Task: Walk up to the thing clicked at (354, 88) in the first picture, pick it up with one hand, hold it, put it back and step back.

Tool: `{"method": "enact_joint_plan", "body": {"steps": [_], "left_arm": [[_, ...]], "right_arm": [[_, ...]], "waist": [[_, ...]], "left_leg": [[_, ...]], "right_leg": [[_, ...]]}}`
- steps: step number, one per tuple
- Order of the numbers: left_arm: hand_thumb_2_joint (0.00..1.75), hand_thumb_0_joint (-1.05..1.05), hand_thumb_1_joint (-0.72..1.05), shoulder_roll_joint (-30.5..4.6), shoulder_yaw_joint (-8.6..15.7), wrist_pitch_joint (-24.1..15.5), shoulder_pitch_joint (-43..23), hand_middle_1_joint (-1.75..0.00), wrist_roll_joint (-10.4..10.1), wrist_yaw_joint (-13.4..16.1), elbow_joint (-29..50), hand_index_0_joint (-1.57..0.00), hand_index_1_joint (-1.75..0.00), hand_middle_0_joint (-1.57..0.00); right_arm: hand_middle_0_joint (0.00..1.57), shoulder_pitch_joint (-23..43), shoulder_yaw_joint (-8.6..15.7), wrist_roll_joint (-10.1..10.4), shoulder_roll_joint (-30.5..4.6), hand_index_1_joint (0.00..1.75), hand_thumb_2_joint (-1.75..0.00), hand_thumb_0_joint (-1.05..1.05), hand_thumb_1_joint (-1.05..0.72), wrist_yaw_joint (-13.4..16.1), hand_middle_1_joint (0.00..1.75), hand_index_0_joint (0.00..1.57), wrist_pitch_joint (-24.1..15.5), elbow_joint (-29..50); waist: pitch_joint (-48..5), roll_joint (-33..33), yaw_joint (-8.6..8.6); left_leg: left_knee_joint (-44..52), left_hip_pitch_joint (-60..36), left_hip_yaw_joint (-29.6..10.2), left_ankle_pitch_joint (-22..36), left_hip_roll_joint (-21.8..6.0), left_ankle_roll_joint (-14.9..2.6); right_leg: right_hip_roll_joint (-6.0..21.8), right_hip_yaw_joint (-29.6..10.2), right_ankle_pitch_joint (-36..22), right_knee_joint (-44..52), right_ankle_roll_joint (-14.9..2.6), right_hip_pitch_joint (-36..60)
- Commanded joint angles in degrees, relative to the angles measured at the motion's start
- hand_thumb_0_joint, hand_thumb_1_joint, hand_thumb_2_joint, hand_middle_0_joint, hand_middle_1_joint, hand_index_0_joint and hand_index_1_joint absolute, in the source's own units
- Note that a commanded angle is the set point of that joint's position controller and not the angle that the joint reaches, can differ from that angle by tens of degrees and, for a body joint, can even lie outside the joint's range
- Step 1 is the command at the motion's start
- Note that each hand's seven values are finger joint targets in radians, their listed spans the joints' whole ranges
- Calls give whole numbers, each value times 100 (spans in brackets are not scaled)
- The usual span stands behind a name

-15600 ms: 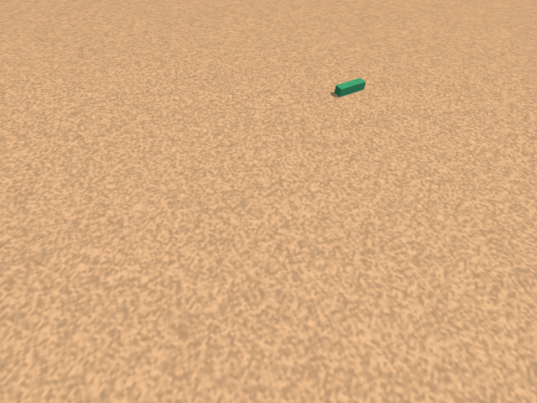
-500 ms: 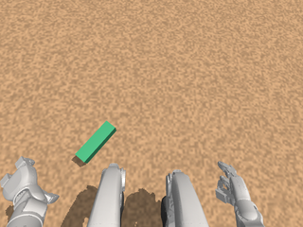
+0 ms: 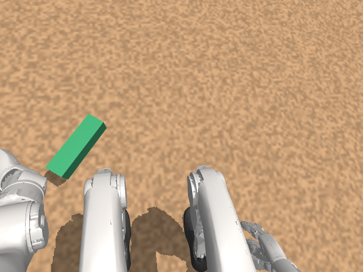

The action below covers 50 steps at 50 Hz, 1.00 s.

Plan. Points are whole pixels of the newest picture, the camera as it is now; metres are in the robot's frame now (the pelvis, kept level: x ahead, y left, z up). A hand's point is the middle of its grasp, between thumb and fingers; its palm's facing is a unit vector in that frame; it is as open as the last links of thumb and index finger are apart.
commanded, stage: rise first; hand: left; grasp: from above
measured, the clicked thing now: (78, 146) +0.46 +0.30 -0.37
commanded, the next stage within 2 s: approach in 1.18 s
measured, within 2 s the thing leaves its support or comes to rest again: neither
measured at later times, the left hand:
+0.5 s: hand (41, 159) +0.38 +0.34 -0.21, palm faces -0.14 -0.41 -0.90, open 13.6 cm
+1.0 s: hand (44, 155) +0.39 +0.35 -0.24, palm faces -0.14 -0.40 -0.90, open 13.5 cm
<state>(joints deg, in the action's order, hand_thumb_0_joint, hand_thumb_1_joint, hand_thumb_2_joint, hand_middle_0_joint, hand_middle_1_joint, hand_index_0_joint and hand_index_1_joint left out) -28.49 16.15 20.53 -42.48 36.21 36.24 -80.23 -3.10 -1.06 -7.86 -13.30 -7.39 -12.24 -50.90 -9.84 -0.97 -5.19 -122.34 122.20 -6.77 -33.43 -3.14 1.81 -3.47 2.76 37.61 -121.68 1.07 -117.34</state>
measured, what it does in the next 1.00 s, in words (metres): lowers itself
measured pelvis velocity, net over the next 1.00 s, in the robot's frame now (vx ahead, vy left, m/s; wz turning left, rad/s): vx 0.01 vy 0.00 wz -0.05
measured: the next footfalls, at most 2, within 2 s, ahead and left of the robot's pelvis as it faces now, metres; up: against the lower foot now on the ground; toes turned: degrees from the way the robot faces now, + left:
none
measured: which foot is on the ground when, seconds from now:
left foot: down 0.00-1.00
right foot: down 0.00-1.00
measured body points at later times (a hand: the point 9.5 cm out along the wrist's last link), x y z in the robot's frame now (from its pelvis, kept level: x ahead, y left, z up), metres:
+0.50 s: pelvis +0.01 +0.00 -0.05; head +0.24 +0.03 +0.34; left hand +0.39 +0.36 -0.16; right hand +0.07 -0.26 -0.18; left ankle +0.11 +0.14 -0.37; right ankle +0.10 -0.12 -0.37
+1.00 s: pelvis +0.01 +0.00 -0.07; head +0.25 +0.04 +0.31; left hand +0.40 +0.37 -0.19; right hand +0.07 -0.26 -0.20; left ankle +0.11 +0.14 -0.37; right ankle +0.10 -0.12 -0.37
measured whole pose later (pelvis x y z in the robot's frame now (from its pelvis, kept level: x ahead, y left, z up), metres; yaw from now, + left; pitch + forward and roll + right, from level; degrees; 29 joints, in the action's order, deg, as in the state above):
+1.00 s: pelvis +0.01 +0.00 -0.07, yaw -3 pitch +32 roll -6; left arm -37.5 23.9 18.5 -54.7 39.6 35.3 -91.0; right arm -6.6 -2.8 -8.7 -17.6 -15.0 -16.9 -51.3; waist -1.5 -0.3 -9.2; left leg -137.0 132.8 -9.5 -36.7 -3.1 2.1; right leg -4.8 4.2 40.3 -134.9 2.0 -127.2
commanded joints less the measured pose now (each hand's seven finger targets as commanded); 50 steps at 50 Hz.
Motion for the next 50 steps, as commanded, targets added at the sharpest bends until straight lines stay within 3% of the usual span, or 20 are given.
{"method": "enact_joint_plan", "body": {"steps": [1, 3, 6, 7, 12, 17, 20, 24, 25, 27, 31, 35, 41, 43, 45, 50], "left_arm": [[98, 0, -48, -1643, -2, -140, -2177, -93, -1, 99, 405, -15, -95, -17], [100, 0, -51, -1509, -109, -149, -2390, -98, -21, 28, 205, -12, -100, -13], [103, 0, -54, -1701, -41, -108, -2572, -100, 44, -43, 46, -9, -102, -11], [103, 0, -55, -1876, 74, -91, -2609, -100, 110, -3, 33, -9, -102, -11], [100, 0, -52, -1898, 196, 70, -2379, -96, 443, 92, -499, -12, -99, -14], [95, 0, -49, -1846, 319, -29, -2367, -98, 328, 149, -603, -14, -99, -15], [93, 0, -45, -2034, 497, -139, -2551, -94, 265, 134, -492, -17, -96, -18], [91, 0, -44, -2416, 718, -163, -2729, -96, 344, 178, -339, -18, -97, -18], [91, 0, -45, -2364, 731, -152, -2767, -95, 342, 205, -375, -18, -96, -18], [90, 0, -43, -2569, 865, -137, -2753, -94, 375, 247, -333, -19, -95, -20], [93, 0, -46, -2595, 1046, -126, -2773, -93, 332, 315, -418, -17, -95, -18], [94, 0, -47, -2658, 1008, -107, -2719, -90, 400, 231, -498, -17, -93, -20], [93, 0, -46, -2453, 717, -136, -2629, -89, 485, 45, -513, -18, -91, -21], [91, 0, -44, -2411, 731, -139, -2513, -88, 450, 47, -487, -20, -91, -22], [90, 0, -44, -2321, 639, -174, -2552, -89, 447, 64, -476, -20, -91, -22], [90, 0, -43, -2323, 673, -203, -2534, -86, 441, 103, -437, -22, -89, -24]], "right_arm": [[20, -617, 354, 75, -1258, 30, -90, 0, -89, -114, 30, 20, -390, 212], [20, -728, 367, 103, -1352, 30, -90, 0, -90, -174, 30, 20, -462, 131], [20, -863, 358, 137, -1442, 30, -90, 0, -90, -245, 30, 20, -497, 91], [20, -869, 365, 135, -1493, 30, -90, 0, -90, -265, 30, 20, -503, 120], [20, -966, 322, 154, -1610, 30, -90, 0, -90, -382, 30, 20, -487, 61], [20, -1199, 278, 99, -1509, 30, -90, 0, -90, -500, 30, 20, -543, 37], [20, -1349, 284, 53, -1548, 30, -90, 0, -91, -557, 30, 20, -570, 44], [20, -1476, 253, -4, -1600, 30, -90, 0, -91, -613, 30, 20, -556, 33], [20, -1522, 231, -24, -1558, 30, -90, 0, -91, -635, 30, 20, -538, 39], [20, -1528, 227, -48, -1584, 30, -90, 0, -91, -663, 30, 20, -519, 23], [20, -1550, 231, -76, -1597, 30, -90, 0, -91, -674, 30, 20, -501, -19], [20, -1448, 214, -80, -1589, 30, -90, 0, -91, -685, 30, 20, -471, -55], [20, -1462, 189, -71, -1639, 30, -90, 0, -90, -721, 30, 20, -509, -68], [20, -1464, 197, -46, -1696, 30, -90, 0, -91, -736, 30, 20, -521, -64], [20, -1494, 202, -48, -1730, 30, -90, 0, -91, -748, 30, 20, -553, -66], [20, -1563, 175, -37, -1752, 30, -90, 0, -91, -765, 30, 20, -545, -44]], "waist": [[-3118, -783, -162], [-3020, -1103, -234], [-3004, -1312, -179], [-3071, -1393, -128], [-2877, -1382, -151], [-2784, -903, -257], [-2969, -851, -313], [-3277, -920, -342], [-3308, -904, -358], [-3431, -844, -319], [-3430, -990, -314], [-3147, -1042, -335], [-2745, -1066, -470], [-2890, -1010, -405], [-2790, -1165, -457], [-2821, -1234, -463]], "left_leg": [[1064, -2585, 427, -694, 97, -243], [1112, -2843, 326, -856, 83, -194], [1095, -2908, 284, -817, 77, -167], [1075, -2902, 290, -772, 87, -169], [936, -2679, 248, -420, 68, -139], [491, -2179, 414, 1, 92, -224], [230, -1993, 538, 251, 95, -252], [-8, -2059, 601, 562, 75, -275], [-67, -1961, 644, 639, 62, -272], [-139, -1864, 655, 660, 58, -298], [-185, -1815, 640, 439, 35, -265], [-185, -1681, 546, 274, 38, -278], [-216, -1730, 427, 234, 35, -271], [-233, -1747, 408, 320, 23, -265], [-195, -1778, 370, 315, 24, -261], [-174, -1908, 323, 343, 8, -232]], "right_leg": [[35, 228, 565, 1631, -260, 840], [49, 348, 529, 1432, -302, 448], [75, 418, 329, 1223, -322, 304], [88, 427, 259, 1171, -316, 321], [94, 522, -179, 771, -322, 107], [42, 450, -452, 778, -248, 454], [19, 395, -666, 737, -205, 780], [-7, 403, -995, 620, -185, 1037], [-21, 369, -1129, 663, -161, 1260], [-30, 355, -1169, 639, -141, 1378], [-68, 414, -910, 607, -160, 1267], [-105, 494, -718, 495, -182, 985], [-148, 613, -674, 354, -217, 634], [-160, 641, -769, 308, -221, 701], [-147, 676, -797, 248, -237, 565], [-151, 701, -826, 205, -249, 556]]}}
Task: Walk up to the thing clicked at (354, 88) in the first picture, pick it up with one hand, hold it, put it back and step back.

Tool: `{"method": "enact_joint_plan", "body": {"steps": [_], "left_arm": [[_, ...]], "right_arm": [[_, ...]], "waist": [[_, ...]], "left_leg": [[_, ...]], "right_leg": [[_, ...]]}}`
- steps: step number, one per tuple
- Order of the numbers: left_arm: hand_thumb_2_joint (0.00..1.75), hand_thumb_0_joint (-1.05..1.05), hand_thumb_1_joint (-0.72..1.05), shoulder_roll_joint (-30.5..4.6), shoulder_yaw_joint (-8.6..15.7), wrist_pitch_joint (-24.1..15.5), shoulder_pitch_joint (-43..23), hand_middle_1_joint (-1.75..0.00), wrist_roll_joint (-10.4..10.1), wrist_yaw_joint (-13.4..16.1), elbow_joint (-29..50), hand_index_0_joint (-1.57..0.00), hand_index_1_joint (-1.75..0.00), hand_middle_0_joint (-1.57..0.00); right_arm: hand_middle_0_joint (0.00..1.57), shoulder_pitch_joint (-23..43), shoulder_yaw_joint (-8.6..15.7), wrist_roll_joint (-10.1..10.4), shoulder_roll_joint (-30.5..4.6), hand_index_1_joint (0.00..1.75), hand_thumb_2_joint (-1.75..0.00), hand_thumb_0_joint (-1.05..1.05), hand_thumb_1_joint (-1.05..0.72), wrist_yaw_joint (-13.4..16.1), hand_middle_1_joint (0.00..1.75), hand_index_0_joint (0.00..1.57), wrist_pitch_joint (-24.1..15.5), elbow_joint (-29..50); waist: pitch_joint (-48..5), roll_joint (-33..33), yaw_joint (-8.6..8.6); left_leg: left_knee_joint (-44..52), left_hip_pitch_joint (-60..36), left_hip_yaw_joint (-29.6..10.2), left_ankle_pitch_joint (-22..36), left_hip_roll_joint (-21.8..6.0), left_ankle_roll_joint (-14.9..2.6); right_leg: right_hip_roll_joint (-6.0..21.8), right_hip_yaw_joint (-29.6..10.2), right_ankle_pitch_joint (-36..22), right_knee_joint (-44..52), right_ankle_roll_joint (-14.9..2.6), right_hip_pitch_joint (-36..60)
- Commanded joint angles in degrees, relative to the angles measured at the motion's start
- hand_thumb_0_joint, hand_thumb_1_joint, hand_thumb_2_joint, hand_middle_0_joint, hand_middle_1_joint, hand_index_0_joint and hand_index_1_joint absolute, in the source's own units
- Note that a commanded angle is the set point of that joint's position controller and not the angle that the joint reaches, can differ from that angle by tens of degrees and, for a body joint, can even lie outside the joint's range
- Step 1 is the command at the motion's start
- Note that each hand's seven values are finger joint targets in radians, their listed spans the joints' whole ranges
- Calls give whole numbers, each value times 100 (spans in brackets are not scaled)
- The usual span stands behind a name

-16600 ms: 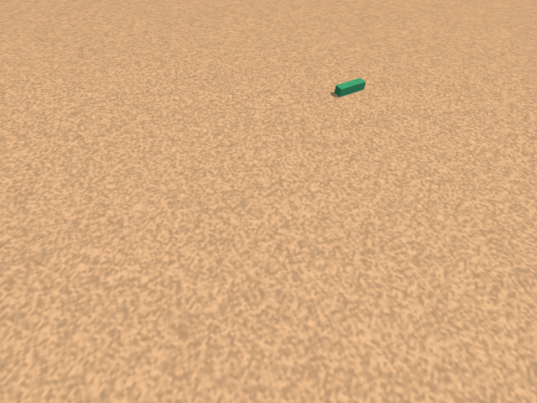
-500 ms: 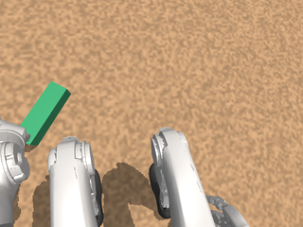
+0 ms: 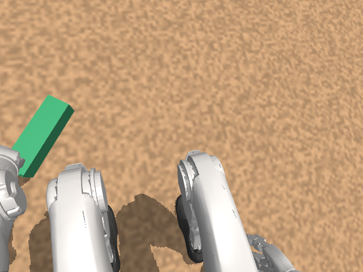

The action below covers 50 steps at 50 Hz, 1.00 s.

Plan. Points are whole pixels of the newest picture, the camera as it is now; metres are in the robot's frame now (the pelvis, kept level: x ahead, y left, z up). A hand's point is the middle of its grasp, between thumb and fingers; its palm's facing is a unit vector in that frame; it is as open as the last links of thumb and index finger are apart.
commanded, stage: rise first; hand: left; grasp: from above
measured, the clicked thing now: (40, 136) +0.43 +0.32 -0.30
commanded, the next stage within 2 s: approach in 0.18 s
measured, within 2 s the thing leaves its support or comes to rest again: neither
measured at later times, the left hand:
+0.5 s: hand (5, 149) +0.38 +0.35 -0.19, palm faces -0.19 -0.40 -0.89, open 13.7 cm
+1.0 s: hand (18, 128) +0.43 +0.34 -0.21, palm faces -0.03 -0.41 -0.91, open 14.3 cm
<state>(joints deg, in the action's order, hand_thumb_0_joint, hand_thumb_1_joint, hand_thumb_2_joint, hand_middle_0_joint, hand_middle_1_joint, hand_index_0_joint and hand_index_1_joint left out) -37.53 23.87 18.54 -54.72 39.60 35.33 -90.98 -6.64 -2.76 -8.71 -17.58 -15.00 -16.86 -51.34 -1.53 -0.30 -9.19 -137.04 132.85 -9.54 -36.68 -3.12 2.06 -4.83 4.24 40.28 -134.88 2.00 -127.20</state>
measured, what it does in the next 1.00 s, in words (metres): stands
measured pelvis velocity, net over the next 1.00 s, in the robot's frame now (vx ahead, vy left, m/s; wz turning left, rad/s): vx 0.00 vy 0.01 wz -0.11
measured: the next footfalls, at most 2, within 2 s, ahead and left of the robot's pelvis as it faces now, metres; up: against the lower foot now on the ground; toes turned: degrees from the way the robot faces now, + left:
none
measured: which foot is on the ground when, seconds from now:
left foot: down 0.00-1.00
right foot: down 0.00-1.00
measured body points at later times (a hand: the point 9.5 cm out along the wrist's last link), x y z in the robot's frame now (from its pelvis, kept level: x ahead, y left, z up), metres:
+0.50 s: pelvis +0.00 +0.00 -0.01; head +0.24 +0.05 +0.36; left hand +0.39 +0.37 -0.14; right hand +0.04 -0.27 -0.12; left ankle +0.09 +0.14 -0.29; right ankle +0.09 -0.12 -0.29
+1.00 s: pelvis +0.00 +0.01 -0.01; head +0.27 +0.08 +0.34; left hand +0.44 +0.36 -0.16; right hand +0.00 -0.25 -0.08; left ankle +0.09 +0.14 -0.29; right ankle +0.09 -0.12 -0.29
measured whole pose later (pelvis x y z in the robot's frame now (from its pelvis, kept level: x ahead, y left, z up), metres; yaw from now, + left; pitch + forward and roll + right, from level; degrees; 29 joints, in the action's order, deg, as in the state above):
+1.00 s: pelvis +0.00 +0.01 -0.01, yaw -6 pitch +28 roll -13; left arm -50.1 29.5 22.9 -64.0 36.5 44.8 -95.8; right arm -7.5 -10.7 -10.8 -20.9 -21.9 -17.9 -47.8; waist 8.1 3.2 -17.6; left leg -141.7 132.3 -16.2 -39.2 -3.5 2.0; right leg -6.7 9.5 40.2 -134.2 3.3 -124.3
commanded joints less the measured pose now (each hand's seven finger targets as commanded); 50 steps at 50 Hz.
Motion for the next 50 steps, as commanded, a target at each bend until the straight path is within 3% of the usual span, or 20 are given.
{"method": "enact_joint_plan", "body": {"steps": [1, 9, 10, 11, 13, 16, 21, 22, 24, 27, 29, 33, 36, 38, 39, 40, 42, 44, 46, 50], "left_arm": [[89, 0, -42, -1521, -70, -24, -1492, -86, 130, 217, 794, -22, -88, -24], [86, 0, -38, -1688, 26, 3, -1485, -79, 206, 346, 648, -26, -82, -29], [84, 0, -37, -1832, 96, 2, -1393, -79, 216, 362, 651, -27, -82, -30], [86, 0, -38, -1738, 8, 16, -1439, -78, 251, 346, 619, -27, -82, -30], [83, 0, -35, -1771, 53, 19, -1383, -77, 228, 340, 495, -29, -80, -32], [95, 0, -49, -1640, -43, 30, -1415, -92, 194, 296, 248, -13, -94, -16], [99, 0, -53, -1614, -378, -72, -2234, -96, 217, 291, -110, -11, -99, -13], [99, 0, -54, -1792, -338, -112, -2363, -96, 245, 344, -154, -10, -99, -13], [100, 0, -55, -1845, -517, -164, -2581, -96, 327, 369, -282, -10, -99, -12], [98, 0, -55, -2184, -511, -250, -2729, -97, 476, 510, -482, -11, -100, -13], [103, 0, -61, -2380, -404, -234, -2798, -99, 505, 639, -598, -7, -102, -10], [105, 0, -61, -2644, -300, -150, -2982, -100, 521, 880, -730, -5, -104, -9], [105, 0, -61, -3057, -51, -20, -3005, -99, 464, 1094, -687, -5, -103, -9], [106, 0, -61, -3001, 54, 100, -2684, -98, 384, 1189, -722, -4, -103, -9], [106, 0, -61, -3176, 154, 142, -2787, -99, 360, 1228, -444, -4, -103, -9], [105, 0, -61, -3043, 59, 237, -2663, -99, 302, 1230, -575, -4, -103, -8], [104, 0, -61, -3166, 325, 328, -2339, -99, 167, 1261, -307, -5, -103, -8], [105, 0, -61, -3003, 291, 451, -2145, -99, 31, 1240, -249, -4, -103, -8], [105, 0, -61, -2917, 488, 502, -1910, -98, -160, 1192, -4, -4, -103, -8], [103, 0, -61, -2789, 546, 564, -2048, -98, -416, 1064, 484, -4, -102, -8]], "right_arm": [[20, -1206, 345, 58, -1340, 30, -90, 0, -91, -3, 30, 20, -80, -11], [20, -1175, 260, -13, -1358, 30, -90, 0, -91, -32, 30, 20, -67, 25], [20, -1146, 268, -2, -1411, 30, -90, 0, -91, -24, 30, 20, -71, 4], [20, -1176, 234, -45, -1328, 30, -90, 0, -91, -40, 30, 20, -72, 12], [20, -1168, 241, -43, -1389, 30, -90, 0, -91, -50, 30, 20, -95, -16], [20, -1204, 222, -51, -1437, 30, -89, 0, -89, -73, 30, 20, -150, -28], [20, -1354, 81, -130, -1539, 30, -89, 0, -90, -124, 30, 20, -262, -104], [20, -1334, 40, -116, -1617, 30, -89, 0, -90, -114, 30, 20, -290, -107], [20, -1297, -56, -178, -1622, 30, -89, 0, -90, -120, 30, 20, -367, -107], [20, -1228, -182, -254, -1698, 30, -90, 0, -91, -122, 30, 20, -439, -140], [20, -1213, -277, -259, -1741, 30, -90, 0, -91, -131, 30, 20, -462, -103], [20, -1195, -417, -366, -1827, 30, -90, 0, -91, -209, 30, 20, -457, -68], [20, -1071, -514, -405, -1941, 30, -90, 0, -92, -298, 30, 20, -412, 39], [20, -1050, -531, -407, -1963, 30, -90, 0, -92, -390, 30, 20, -364, 139], [20, -1068, -514, -388, -1998, 30, -90, 0, -92, -422, 30, 20, -352, 131], [20, -1005, -511, -395, -2000, 30, -90, 0, -92, -471, 30, 20, -319, 173], [20, -1023, -460, -300, -2065, 30, -90, 0, -92, -551, 30, 20, -264, 237], [20, -1058, -426, -269, -2040, 30, -91, 0, -93, -629, 30, 20, -202, 240], [20, -1090, -346, -157, -2042, 30, -91, 0, -92, -685, 30, 20, -148, 288], [20, -1176, -235, -36, -2024, 30, -90, 0, -92, -751, 30, 20, -74, 272]], "waist": [[-3687, -1440, -57], [-3601, -1294, -154], [-3585, -1268, -66], [-3495, -1260, -173], [-3513, -1199, -135], [-3276, -1104, -251], [-2965, -982, -691], [-3023, -961, -702], [-2966, -1073, -876], [-2986, -1320, -919], [-3081, -1485, -885], [-3086, -1878, -1012], [-3202, -1995, -964], [-3266, -2138, -918], [-3449, -2255, -886], [-3285, -2282, -899], [-3454, -2403, -750], [-3273, -2277, -783], [-3409, -2224, -654], [-3304, -2280, -658]], "left_leg": [[1308, -3027, 575, 682, -8, -239], [1092, -2655, 682, 585, 17, -309], [1095, -2628, 674, 540, 19, -313], [1068, -2579, 677, 558, 19, -313], [1078, -2538, 645, 536, 15, -313], [1029, -2441, 601, 446, 18, -323], [914, -2273, 453, 365, 10, -331], [850, -2307, 411, 332, -1, -340], [825, -2444, 367, 276, 6, -337], [851, -2522, 376, 258, 13, -320], [823, -2689, 375, 329, -25, -289], [780, -2885, 366, 657, -60, -253], [690, -2939, 341, 1046, -90, -250], [692, -3156, 325, 1299, -120, -222], [692, -3357, 277, 1438, -125, -208], [672, -3405, 277, 1482, -139, -201], [737, -3420, 240, 1552, -138, -194], [714, -3247, 228, 1488, -147, -234], [767, -3151, 223, 1384, -161, -234], [823, -2967, 210, 1182, -182, -248]], "right_leg": [[2, 566, -1110, 1475, -354, 1519], [-16, 492, -1012, 1584, -318, 1705], [-10, 498, -925, 1575, -323, 1656], [-14, 476, -960, 1590, -306, 1712], [-30, 501, -905, 1568, -311, 1720], [-42, 540, -793, 1554, -312, 1583], [-87, 582, -800, 1569, -282, 1506], [-92, 607, -751, 1544, -286, 1456], [-79, 674, -713, 1521, -283, 1360], [-65, 723, -752, 1487, -281, 1552], [-86, 743, -851, 1494, -297, 1674], [-73, 814, -1325, 1453, -266, 1945], [-71, 877, -1822, 1405, -209, 2356], [-90, 936, -2078, 1381, -191, 2538], [-70, 1015, -2190, 1316, -187, 2548], [-86, 1054, -2263, 1268, -177, 2462], [-111, 1093, -2331, 1293, -164, 2601], [-127, 1125, -2313, 1302, -134, 2524], [-196, 1105, -2210, 1370, -146, 2563], [-195, 1060, -2008, 1400, -169, 2295]]}}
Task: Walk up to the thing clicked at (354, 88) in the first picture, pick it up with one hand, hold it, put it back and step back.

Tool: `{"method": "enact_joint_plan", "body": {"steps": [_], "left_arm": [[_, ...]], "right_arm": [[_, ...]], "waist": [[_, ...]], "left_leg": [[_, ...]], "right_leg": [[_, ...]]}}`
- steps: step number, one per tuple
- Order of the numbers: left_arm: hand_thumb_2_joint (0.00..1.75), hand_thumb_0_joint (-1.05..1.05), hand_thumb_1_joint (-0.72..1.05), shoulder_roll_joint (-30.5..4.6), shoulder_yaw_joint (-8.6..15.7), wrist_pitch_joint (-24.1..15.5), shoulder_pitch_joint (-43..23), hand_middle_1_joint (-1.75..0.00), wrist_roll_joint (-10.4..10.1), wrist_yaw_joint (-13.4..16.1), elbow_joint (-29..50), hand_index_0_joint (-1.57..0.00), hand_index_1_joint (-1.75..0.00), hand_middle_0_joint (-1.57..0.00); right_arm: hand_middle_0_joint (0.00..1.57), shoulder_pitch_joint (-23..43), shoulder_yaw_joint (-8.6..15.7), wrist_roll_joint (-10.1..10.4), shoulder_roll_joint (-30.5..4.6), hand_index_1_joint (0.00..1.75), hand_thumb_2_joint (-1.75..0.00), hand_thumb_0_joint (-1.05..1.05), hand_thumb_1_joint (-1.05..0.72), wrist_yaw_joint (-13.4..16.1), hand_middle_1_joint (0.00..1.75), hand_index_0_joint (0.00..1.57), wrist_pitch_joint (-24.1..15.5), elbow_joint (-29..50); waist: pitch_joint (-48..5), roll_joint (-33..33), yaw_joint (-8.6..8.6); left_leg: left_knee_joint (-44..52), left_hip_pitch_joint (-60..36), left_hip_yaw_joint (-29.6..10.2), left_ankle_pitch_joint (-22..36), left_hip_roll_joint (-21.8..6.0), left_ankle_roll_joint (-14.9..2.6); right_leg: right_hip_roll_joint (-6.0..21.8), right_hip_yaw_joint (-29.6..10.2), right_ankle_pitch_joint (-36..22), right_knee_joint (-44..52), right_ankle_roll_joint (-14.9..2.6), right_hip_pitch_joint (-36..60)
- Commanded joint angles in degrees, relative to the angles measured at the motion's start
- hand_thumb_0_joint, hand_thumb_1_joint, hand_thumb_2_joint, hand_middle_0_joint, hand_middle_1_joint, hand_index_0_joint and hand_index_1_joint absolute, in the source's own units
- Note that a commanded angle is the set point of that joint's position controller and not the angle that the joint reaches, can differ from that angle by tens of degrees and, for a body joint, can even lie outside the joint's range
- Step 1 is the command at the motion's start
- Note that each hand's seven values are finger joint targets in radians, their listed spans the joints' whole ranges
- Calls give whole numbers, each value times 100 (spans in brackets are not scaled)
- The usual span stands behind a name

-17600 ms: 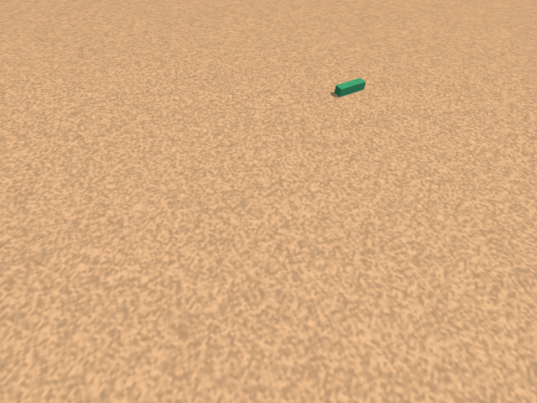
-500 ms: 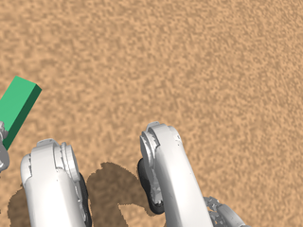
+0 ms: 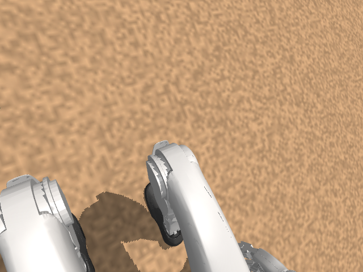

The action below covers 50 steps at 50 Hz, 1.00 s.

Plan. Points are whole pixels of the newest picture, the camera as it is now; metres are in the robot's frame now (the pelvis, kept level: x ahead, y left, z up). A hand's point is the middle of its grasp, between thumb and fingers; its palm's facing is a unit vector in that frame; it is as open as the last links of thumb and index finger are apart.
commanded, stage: approach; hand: left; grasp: from above
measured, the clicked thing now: out of the picture +0.39 +0.36 -0.29
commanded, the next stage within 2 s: rest palm in 0.40 s
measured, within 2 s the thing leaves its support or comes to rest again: neither
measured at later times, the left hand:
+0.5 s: hand out of the picture +0.37 +0.34 -0.20, palm faces -0.18 -0.43 -0.89, open 13.9 cm
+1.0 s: hand out of the picture +0.39 +0.36 -0.24, palm faces -0.08 -0.43 -0.90, open 14.4 cm
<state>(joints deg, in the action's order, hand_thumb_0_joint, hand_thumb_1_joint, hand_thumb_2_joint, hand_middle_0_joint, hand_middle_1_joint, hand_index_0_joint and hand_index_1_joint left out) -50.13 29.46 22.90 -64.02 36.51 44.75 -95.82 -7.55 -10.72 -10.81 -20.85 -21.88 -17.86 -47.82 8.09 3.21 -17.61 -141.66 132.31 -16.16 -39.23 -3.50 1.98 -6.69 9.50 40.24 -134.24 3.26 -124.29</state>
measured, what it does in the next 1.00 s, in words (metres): stands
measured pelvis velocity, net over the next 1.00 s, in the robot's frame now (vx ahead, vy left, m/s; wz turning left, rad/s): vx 0.00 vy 0.00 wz -0.01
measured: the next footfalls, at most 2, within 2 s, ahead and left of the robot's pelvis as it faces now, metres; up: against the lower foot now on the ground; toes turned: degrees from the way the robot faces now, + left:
none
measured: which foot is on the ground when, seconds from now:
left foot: down 0.00-1.00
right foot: down 0.00-1.00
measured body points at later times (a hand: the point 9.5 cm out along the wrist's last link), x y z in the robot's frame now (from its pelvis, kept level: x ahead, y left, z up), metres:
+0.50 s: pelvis -0.01 -0.01 +0.00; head +0.24 +0.08 +0.36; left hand +0.38 +0.36 -0.15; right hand +0.05 -0.27 -0.09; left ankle +0.07 +0.14 -0.29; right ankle +0.11 -0.12 -0.29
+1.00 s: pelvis +0.00 +0.00 +0.00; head +0.28 +0.12 +0.33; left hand +0.40 +0.38 -0.19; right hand +0.02 -0.25 -0.05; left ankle +0.07 +0.14 -0.29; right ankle +0.11 -0.12 -0.29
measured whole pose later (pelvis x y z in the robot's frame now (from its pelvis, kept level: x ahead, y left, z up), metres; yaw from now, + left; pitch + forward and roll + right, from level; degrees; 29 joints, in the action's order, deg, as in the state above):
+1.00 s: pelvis +0.00 +0.00 +0.00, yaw -1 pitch +26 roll -14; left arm -55.9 24.3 19.6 -66.1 36.5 45.2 -101.8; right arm -6.2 -16.3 -12.3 -21.1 -21.9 -21.7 -45.8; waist 13.1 8.0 -20.5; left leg -142.4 130.6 -17.6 -39.5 -3.3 2.2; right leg -6.9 10.7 40.0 -133.9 3.2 -122.1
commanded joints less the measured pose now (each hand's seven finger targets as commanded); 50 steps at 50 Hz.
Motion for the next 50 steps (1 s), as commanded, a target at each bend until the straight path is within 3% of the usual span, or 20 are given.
{"method": "enact_joint_plan", "body": {"steps": [1, 5, 9, 12, 15, 17, 18, 19, 24, 26, 30, 32, 33, 37, 40, 41, 42, 43, 48, 50], "left_arm": [[102, 0, -61, -1505, 46, 159, -1157, -99, -125, 92, 1001, -5, -102, -8], [102, 0, -60, -859, -485, 190, -1359, -100, -77, -286, 1236, -5, -103, -8], [96, 0, -54, 110, -1442, 231, -1480, -105, -75, -580, 1206, -8, -105, -8], [94, 0, -52, 495, -1741, 172, -1380, -108, -144, -699, 962, -9, -107, -8], [94, 0, -52, 193, -1625, 73, -1186, -108, -71, -644, 574, -9, -106, -8], [94, 0, -53, -289, -1487, -11, -1156, -108, 102, -611, 442, -9, -107, -8], [94, 0, -52, -719, -1165, -59, -1036, -107, 198, -567, 370, -9, -106, -8], [94, 0, -52, -883, -1114, -93, -1065, -106, 305, -515, 258, -10, -105, -9], [93, 0, -49, -1519, -973, -409, -1587, -98, 736, -240, 160, -14, -99, -15], [93, 0, -50, -1723, -917, -480, -1744, -95, 718, -103, 226, -13, -96, -15], [102, 0, -59, -1624, -705, -525, -1730, -93, 445, 110, -116, -7, -97, -11], [104, 0, -60, -1629, -632, -475, -1588, -91, 294, 126, -304, -7, -97, -12], [105, 0, -61, -1850, -444, -431, -1492, -92, 224, 122, -449, -6, -98, -11], [106, 0, -61, -1798, -560, -355, -1649, -89, 53, 90, -68, -7, -96, -13], [106, 0, -61, -1902, -679, -301, -1542, -94, 194, 123, -93, -5, -99, -10], [105, 0, -61, -2029, -538, -328, -1623, -93, 184, 159, 1, -5, -99, -10], [104, 0, -61, -1873, -670, -303, -1526, -95, 170, 162, -103, -5, -99, -9], [104, 0, -61, -2013, -602, -321, -1509, -95, 169, 197, 33, -5, -100, -9], [102, 0, -61, -1847, -716, -297, -1428, -97, 100, 265, -39, -5, -100, -9], [104, 0, -61, -1777, -689, -299, -1271, -96, 29, 264, -76, -5, -100, -9]], "right_arm": [[20, -1113, 617, 212, -1726, 30, -90, 0, -92, -61, 30, 20, 36, -97], [20, -1339, 702, 293, -1569, 30, -90, 0, -91, -79, 30, 20, 67, -310], [20, -1212, 830, 360, -1545, 30, -90, 0, -91, -28, 30, 20, 5, -405], [20, -1293, 868, 385, -1534, 30, -90, 0, -91, 22, 30, 20, -50, -468], [20, -1370, 766, 378, -1515, 30, -90, 0, -91, 53, 30, 20, -130, -500], [20, -1243, 650, 326, -1474, 30, -90, 0, -91, 104, 30, 20, -173, -479], [20, -1108, 645, 328, -1574, 30, -90, 0, -91, 144, 30, 20, -206, -255], [20, -1088, 567, 274, -1523, 30, -90, 0, -91, 167, 30, 20, -215, -263], [20, -1021, 308, 73, -1524, 30, -90, 0, -91, 304, 30, 20, -340, -103], [20, -954, 231, -1, -1587, 30, -90, 0, -91, 329, 30, 20, -407, -86], [20, -1129, 113, -108, -1654, 30, -91, 0, -91, 301, 30, 20, -455, -52], [20, -1207, 55, -121, -1689, 30, -91, 0, -91, 264, 30, 20, -468, -55], [20, -1284, 69, -134, -1747, 30, -91, 0, -92, 268, 30, 20, -442, -271], [20, -990, -60, -118, -1803, 30, -91, 0, -91, 180, 30, 20, -437, 133], [20, -1071, -122, -130, -1746, 30, -91, 0, -92, 131, 30, 20, -371, 0], [20, -1059, -82, -104, -1848, 30, -91, 0, -92, 111, 30, 20, -367, 121], [20, -1128, -141, -143, -1769, 30, -91, 0, -92, 85, 30, 20, -339, -39], [20, -1061, -96, -121, -1849, 30, -91, 0, -92, 62, 30, 20, -351, 97], [20, -1098, -116, -130, -1886, 30, -91, 0, -92, -36, 30, 20, -403, -63], [20, -1039, -79, -83, -1950, 30, -91, 0, -92, -48, 30, 20, -418, -9]], "waist": [[-4238, -2622, 152], [-3952, -2765, 7], [-3571, -2481, -173], [-3477, -1951, -207], [-3427, -1654, -40], [-3363, -1507, 60], [-3485, -1500, 127], [-3519, -1533, 150], [-3843, -1621, -72], [-3956, -1661, -175], [-4137, -1863, -359], [-3936, -1904, -395], [-3790, -1909, -380], [-3853, -2247, -352], [-3605, -2431, -412], [-3660, -2451, -390], [-3535, -2482, -449], [-3594, -2532, -410], [-3189, -2648, -578], [-3033, -2565, -548]], "left_leg": [[1370, -2989, 823, 1274, -158, -211], [1646, -3080, 675, 634, -167, -149], [1792, -2908, 597, 76, -83, -162], [1733, -2765, 548, 94, -7, -199], [1653, -2545, 609, 233, 57, -224], [1557, -2272, 724, 246, 93, -283], [1505, -2294, 781, 424, 95, -291], [1437, -2215, 885, 494, 95, -298], [1223, -2207, 1062, 636, 52, -355], [1142, -2305, 1005, 636, 23, -364], [1145, -2646, 896, 816, -64, -285], [1110, -2656, 874, 907, -70, -275], [1132, -2655, 854, 842, -88, -265], [1104, -3007, 791, 1359, -165, -220], [1150, -3037, 754, 1397, -181, -211], [1162, -3080, 722, 1505, -207, -193], [1212, -3152, 673, 1484, -217, -165], [1156, -3160, 677, 1475, -224, -193], [1298, -3285, 490, 1054, -243, -146], [1384, -3191, 442, 832, -250, -140]], "right_leg": [[4, 561, -1820, 1341, -325, 1823], [-1, 519, -1191, 1312, -439, 1180], [14, 451, -659, 1350, -485, 728], [12, 422, -611, 1412, -470, 712], [17, 364, -678, 1420, -462, 902], [-3, 270, -602, 1475, -454, 1047], [6, 238, -741, 1478, -447, 1210], [-4, 195, -784, 1514, -447, 1361], [13, 63, -930, 1621, -374, 1980], [36, 66, -943, 1648, -337, 2117], [20, 212, -1300, 1595, -324, 2315], [27, 302, -1414, 1565, -317, 2226], [33, 334, -1366, 1534, -297, 2218], [-21, 480, -1978, 1402, -298, 2302], [-32, 535, -2054, 1363, -312, 2263], [-30, 568, -2121, 1340, -325, 2298], [-32, 619, -2107, 1265, -339, 2248], [-51, 603, -2136, 1300, -323, 2269], [0, 790, -1735, 1209, -337, 1877], [-4, 786, -1557, 1247, -342, 1845]]}}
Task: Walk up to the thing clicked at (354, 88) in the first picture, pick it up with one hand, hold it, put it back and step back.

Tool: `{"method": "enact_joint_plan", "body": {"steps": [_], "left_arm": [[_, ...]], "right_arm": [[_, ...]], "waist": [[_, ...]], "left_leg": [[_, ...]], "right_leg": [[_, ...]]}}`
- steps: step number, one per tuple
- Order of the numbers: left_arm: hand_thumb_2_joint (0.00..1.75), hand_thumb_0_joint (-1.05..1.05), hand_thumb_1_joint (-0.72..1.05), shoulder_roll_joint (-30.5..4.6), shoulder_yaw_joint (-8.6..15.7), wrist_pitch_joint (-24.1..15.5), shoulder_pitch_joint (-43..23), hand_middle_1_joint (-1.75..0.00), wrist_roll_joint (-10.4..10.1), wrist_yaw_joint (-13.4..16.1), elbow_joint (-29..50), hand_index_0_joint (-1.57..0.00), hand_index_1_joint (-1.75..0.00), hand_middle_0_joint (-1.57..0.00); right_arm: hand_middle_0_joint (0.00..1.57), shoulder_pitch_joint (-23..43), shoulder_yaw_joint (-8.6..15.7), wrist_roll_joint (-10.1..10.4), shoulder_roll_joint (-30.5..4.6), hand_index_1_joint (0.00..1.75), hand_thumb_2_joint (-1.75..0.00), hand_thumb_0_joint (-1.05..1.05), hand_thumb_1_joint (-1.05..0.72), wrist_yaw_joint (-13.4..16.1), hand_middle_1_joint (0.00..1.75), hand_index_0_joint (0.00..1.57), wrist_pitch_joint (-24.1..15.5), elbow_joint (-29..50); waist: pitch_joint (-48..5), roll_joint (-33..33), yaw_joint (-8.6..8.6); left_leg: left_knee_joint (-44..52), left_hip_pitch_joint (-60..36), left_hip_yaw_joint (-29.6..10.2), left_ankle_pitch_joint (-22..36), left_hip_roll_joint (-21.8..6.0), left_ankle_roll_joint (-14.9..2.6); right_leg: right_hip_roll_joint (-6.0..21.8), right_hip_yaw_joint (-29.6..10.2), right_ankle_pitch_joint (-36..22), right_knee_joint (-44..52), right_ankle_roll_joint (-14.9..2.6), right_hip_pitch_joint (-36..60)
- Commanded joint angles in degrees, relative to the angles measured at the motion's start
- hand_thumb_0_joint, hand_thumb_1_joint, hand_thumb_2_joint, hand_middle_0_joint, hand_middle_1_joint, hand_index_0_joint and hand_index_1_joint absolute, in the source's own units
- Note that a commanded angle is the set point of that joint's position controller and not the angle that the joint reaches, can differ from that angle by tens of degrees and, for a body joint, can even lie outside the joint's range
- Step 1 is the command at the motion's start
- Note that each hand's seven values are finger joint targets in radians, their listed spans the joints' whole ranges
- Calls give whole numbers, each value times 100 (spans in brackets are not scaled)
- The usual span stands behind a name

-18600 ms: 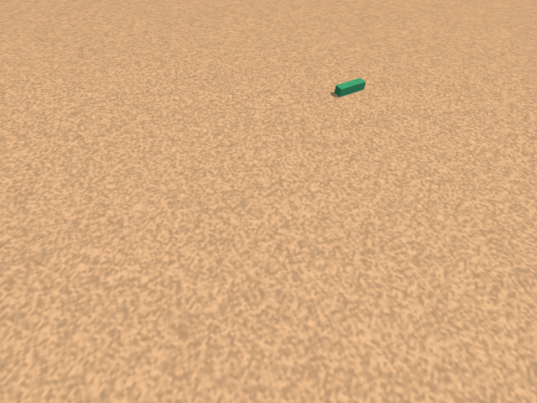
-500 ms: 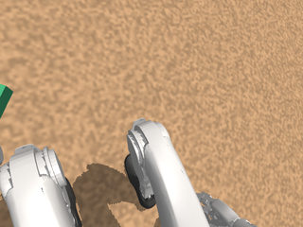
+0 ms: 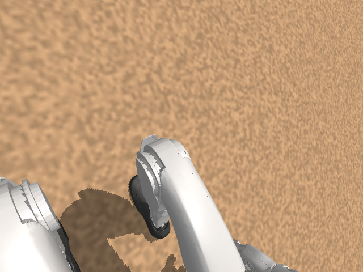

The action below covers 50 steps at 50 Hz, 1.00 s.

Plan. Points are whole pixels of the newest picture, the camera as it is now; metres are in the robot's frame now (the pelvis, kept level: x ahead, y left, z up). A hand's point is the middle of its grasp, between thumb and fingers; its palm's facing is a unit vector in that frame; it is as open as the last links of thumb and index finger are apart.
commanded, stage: rest palm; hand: left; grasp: from above
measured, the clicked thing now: out of the picture +0.39 +0.36 -0.29
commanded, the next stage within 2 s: close in 0.62 s
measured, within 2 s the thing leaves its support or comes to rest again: neither
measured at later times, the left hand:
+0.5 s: hand out of the picture +0.38 +0.36 -0.26, palm faces -0.06 -0.45 -0.89, open 14.3 cm
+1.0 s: hand out of the picture +0.38 +0.37 -0.26, palm faces -0.03 -0.45 -0.89, open 13.6 cm
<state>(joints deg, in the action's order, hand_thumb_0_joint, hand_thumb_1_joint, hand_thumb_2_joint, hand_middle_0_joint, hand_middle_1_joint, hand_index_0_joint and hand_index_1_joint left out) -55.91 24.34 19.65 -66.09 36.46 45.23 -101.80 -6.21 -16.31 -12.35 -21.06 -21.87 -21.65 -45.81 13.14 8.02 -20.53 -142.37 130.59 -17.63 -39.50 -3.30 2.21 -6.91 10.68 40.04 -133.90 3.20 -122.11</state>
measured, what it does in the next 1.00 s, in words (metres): stands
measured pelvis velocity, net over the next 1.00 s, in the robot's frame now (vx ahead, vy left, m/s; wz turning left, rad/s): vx -0.01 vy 0.00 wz -0.02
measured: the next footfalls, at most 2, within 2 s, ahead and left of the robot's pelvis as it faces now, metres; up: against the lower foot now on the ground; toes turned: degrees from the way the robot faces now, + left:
none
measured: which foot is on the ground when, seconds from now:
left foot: down 0.00-1.00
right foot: down 0.00-1.00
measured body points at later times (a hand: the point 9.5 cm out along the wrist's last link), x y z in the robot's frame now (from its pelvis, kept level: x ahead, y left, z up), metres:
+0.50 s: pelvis -0.01 +0.00 +0.00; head +0.27 +0.13 +0.32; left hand +0.38 +0.38 -0.21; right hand +0.03 -0.25 -0.05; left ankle +0.07 +0.14 -0.29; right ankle +0.11 -0.12 -0.29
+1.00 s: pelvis -0.01 +0.00 +0.00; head +0.27 +0.14 +0.32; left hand +0.38 +0.39 -0.21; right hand +0.04 -0.24 -0.04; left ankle +0.07 +0.14 -0.29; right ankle +0.11 -0.12 -0.29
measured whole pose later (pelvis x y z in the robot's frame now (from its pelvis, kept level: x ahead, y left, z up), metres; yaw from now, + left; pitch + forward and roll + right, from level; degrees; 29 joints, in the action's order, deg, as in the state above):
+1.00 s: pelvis -0.01 +0.00 +0.00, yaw -1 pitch +23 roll -16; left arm -57.6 23.2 19.6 -63.4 30.9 45.7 -99.4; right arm -4.4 -19.5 -11.5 -22.7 -21.6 -23.3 -42.3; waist 15.7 10.3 -20.4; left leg -143.2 128.8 -20.0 -39.5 -2.9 2.3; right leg -7.1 12.6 39.6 -133.1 3.5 -119.4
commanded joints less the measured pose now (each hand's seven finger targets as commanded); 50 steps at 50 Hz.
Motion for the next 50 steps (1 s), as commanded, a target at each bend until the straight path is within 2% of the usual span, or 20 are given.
{"method": "enact_joint_plan", "body": {"steps": [1, 7, 12, 13, 15, 16, 19, 21, 25, 28, 31, 32, 33, 36, 38, 40, 41, 47, 49, 50], "left_arm": [[104, 0, -61, -1174, -181, 12, -1023, -96, 30, 206, 504, -5, -101, -9], [105, 0, -61, -1113, -276, -37, -1018, -95, -130, 195, 564, -5, -100, -9], [106, 0, -61, -1148, -250, -76, -1012, -94, -240, 216, 558, -5, -100, -10], [106, 0, -61, -1212, -192, -89, -950, -94, -233, 246, 495, -5, -99, -10], [106, 0, -61, -1237, -271, -95, -975, -94, -232, 214, 584, -5, -100, -10], [106, 0, -60, -1311, -177, -107, -943, -94, -220, 237, 482, -6, -100, -11], [107, 0, -60, -1413, -162, -107, -890, -93, -203, 264, 510, -6, -99, -12], [104, 0, -57, -1383, -204, -97, -920, -92, -199, 265, 542, -7, -98, -13], [107, 0, -60, -1465, -116, -110, -813, -92, -249, 315, 564, -5, -98, -11], [108, 0, -59, -1403, -166, -113, -789, -93, -329, 310, 620, -6, -99, -12], [108, 0, -58, -1417, -150, -116, -784, -93, -434, 284, 690, -6, -99, -12], [108, 0, -58, -1362, -160, -102, -707, -92, -450, 283, 658, -7, -98, -13], [107, 0, -58, -1406, -106, -115, -681, -92, -490, 284, 675, -7, -98, -12], [111, 0, -57, -1460, -107, -120, -656, -94, -491, 281, 728, -7, -101, -13], [103, 0, -48, -1448, -120, -94, -690, -86, -505, 256, 720, -13, -92, -19], [102, 0, -43, -1540, -108, -87, -783, -85, -479, 273, 765, -16, -91, -22], [100, 0, -41, -1459, -153, -87, -846, -86, -521, 257, 853, -17, -91, -22], [98, 0, -43, -1424, -247, 6, -869, -83, -384, 262, 737, -16, -89, -21], [96, 0, -41, -1328, -318, 40, -903, -83, -411, 201, 783, -17, -88, -22], [97, 0, -42, -1379, -240, 45, -862, -83, -380, 234, 715, -17, -89, -22]], "right_arm": [[20, -1235, 454, 82, -1904, 30, -91, 0, -92, -69, 30, 20, -42, -139], [20, -1118, 391, 90, -1931, 30, -91, 0, -92, -66, 30, 20, -91, -66], [20, -1066, 343, 91, -2012, 30, -91, 0, -91, -54, 30, 20, -153, 13], [20, -1125, 353, 83, -2071, 30, -91, 0, -92, -50, 30, 20, -157, 37], [20, -1098, 287, 67, -2005, 30, -91, 0, -92, -47, 30, 20, -164, 55], [20, -1127, 313, 83, -2077, 30, -91, 0, -92, -41, 30, 20, -164, -9], [20, -1088, 256, 72, -2086, 30, -91, 0, -92, -28, 30, 20, -171, 80], [20, -1013, 234, 76, -2082, 30, -91, 0, -91, -34, 30, 20, -177, 63], [20, -1011, 217, 87, -2130, 30, -91, 0, -91, -13, 30, 20, -196, 101], [20, -963, 187, 89, -2089, 30, -91, 0, -92, -13, 30, 20, -199, 84], [20, -931, 154, 95, -2089, 30, -91, 0, -91, -28, 30, 20, -203, 126], [20, -989, 160, 86, -2131, 30, -91, 0, -92, -27, 30, 20, -197, 193], [20, -921, 167, 113, -2127, 30, -91, 0, -92, 1, 30, 20, -208, 108], [20, -945, 148, 116, -2124, 30, -91, 0, -92, 4, 30, 20, -218, 160], [20, -983, 156, 111, -2155, 30, -90, 0, -90, 0, 30, 20, -196, 166], [20, -1073, 139, 109, -2148, 30, -90, 0, -90, 9, 30, 20, -184, 150], [20, -1007, 127, 104, -2113, 30, -90, 0, -90, 11, 30, 20, -194, 109], [20, -1054, 191, 121, -2156, 30, -90, 0, -90, 34, 30, 20, -166, 88], [20, -1026, 173, 136, -2115, 30, -90, 0, -90, 25, 30, 20, -175, 70], [20, -1058, 217, 143, -2160, 30, -90, 0, -90, 25, 30, 20, -169, 51]], "waist": [[-3582, -3059, -304], [-3369, -2889, -346], [-3338, -2719, -412], [-3430, -2718, -396], [-3394, -2729, -382], [-3428, -2807, -357], [-3404, -2800, -374], [-3326, -2878, -364], [-3427, -2832, -340], [-3265, -2796, -370], [-3289, -2785, -333], [-3389, -2774, -383], [-3314, -2775, -323], [-3365, -2729, -329], [-3390, -2795, -329], [-3481, -2860, -355], [-3365, -2892, -360], [-3345, -2977, -403], [-3234, -2973, -422], [-3256, -2966, -392]], "left_leg": [[1465, -3075, 558, 946, -276, -158], [1386, -2809, 569, 802, -248, -182], [1360, -2804, 512, 755, -251, -194], [1334, -2773, 538, 788, -245, -204], [1295, -2786, 574, 828, -232, -196], [1345, -2793, 570, 826, -253, -179], [1341, -2831, 551, 764, -248, -182], [1362, -2885, 534, 718, -267, -167], [1311, -2942, 530, 781, -282, -173], [1313, -2867, 530, 740, -275, -174], [1309, -2912, 490, 827, -298, -160], [1259, -2953, 507, 913, -288, -171], [1309, -2930, 504, 815, -303, -156], [1245, -2858, 538, 840, -285, -175], [1255, -2875, 546, 933, -292, -169], [1271, -2979, 513, 1034, -298, -166], [1306, -2936, 515, 947, -298, -143], [1366, -2997, 461, 865, -307, -140], [1383, -2990, 444, 805, -307, -130], [1445, -3052, 403, 793, -320, -124]], "right_leg": [[11, 689, -1592, 1186, -346, 1618], [27, 646, -1523, 1240, -315, 1657], [23, 668, -1509, 1284, -288, 1724], [-3, 652, -1529, 1339, -291, 1844], [19, 631, -1573, 1303, -284, 1843], [6, 660, -1557, 1326, -297, 1914], [12, 668, -1516, 1364, -292, 1944], [26, 705, -1443, 1320, -300, 1834], [6, 700, -1542, 1358, -291, 1993], [27, 708, -1521, 1345, -275, 1927], [47, 743, -1598, 1276, -272, 1926], [5, 728, -1673, 1310, -273, 2015], [18, 720, -1605, 1338, -272, 1984], [14, 680, -1665, 1386, -258, 2122], [-10, 699, -1713, 1387, -266, 2129], [-3, 729, -1795, 1374, -270, 2175], [20, 720, -1742, 1326, -273, 2105], [11, 764, -1681, 1349, -293, 2057], [32, 783, -1622, 1290, -288, 1931], [28, 821, -1595, 1312, -298, 1925]]}}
